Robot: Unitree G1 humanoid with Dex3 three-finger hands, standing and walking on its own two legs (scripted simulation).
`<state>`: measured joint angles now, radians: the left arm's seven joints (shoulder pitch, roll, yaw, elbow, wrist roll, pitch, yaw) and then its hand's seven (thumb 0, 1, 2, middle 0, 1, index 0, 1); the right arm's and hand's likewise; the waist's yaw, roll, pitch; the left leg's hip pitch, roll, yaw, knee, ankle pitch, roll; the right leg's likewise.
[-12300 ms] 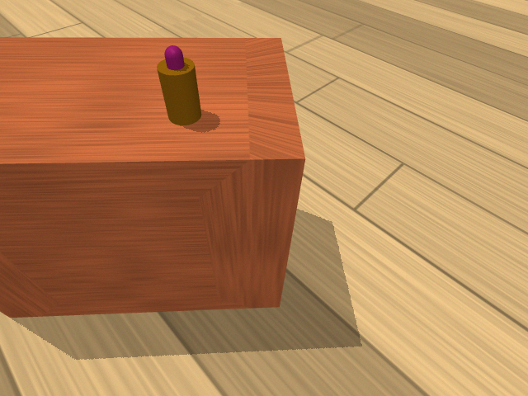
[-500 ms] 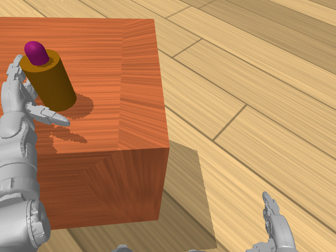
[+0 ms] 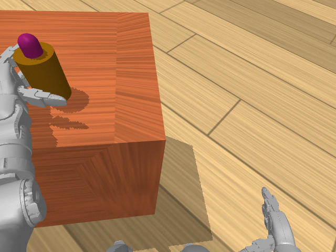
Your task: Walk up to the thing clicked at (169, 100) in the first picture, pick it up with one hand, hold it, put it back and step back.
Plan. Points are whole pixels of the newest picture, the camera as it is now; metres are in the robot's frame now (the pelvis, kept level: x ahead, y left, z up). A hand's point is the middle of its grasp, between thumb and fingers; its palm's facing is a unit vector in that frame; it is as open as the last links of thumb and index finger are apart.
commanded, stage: close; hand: left
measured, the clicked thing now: (42, 68) +0.49 +0.25 +0.14
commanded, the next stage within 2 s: settle in 0.34 s
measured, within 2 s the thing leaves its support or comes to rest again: leaves its support in 0.86 s
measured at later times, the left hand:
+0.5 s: hand (43, 77) +0.48 +0.25 +0.13, palm faces +0.24 -0.97 +0.01, open 10.6 cm
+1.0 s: hand (43, 70) +0.47 +0.23 +0.16, palm faces +0.25 -0.97 +0.00, open 10.3 cm
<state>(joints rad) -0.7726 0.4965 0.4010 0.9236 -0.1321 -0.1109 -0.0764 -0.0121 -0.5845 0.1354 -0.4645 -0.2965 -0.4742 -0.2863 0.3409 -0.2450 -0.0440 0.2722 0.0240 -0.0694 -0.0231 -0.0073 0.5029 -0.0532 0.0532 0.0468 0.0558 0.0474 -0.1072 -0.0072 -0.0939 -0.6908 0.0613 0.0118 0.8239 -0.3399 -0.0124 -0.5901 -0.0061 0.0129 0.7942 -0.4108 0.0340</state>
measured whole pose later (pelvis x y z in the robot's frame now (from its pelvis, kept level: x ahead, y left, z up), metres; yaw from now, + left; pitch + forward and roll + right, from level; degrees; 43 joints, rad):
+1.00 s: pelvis +0.02 +0.00 +0.01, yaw +0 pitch +10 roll -1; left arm -0.69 0.42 0.37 0.73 -0.13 0.01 -0.04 0.00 -0.38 1.03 -0.71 -0.88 -0.73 -0.88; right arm 0.33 -0.23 -0.05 0.35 0.03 -0.05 -0.04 -0.01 0.50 -0.07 0.05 0.05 0.06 0.05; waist -0.07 0.02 -0.11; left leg -0.61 0.06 0.01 0.79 -0.36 -0.01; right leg -0.50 -0.01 0.01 0.75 -0.42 0.04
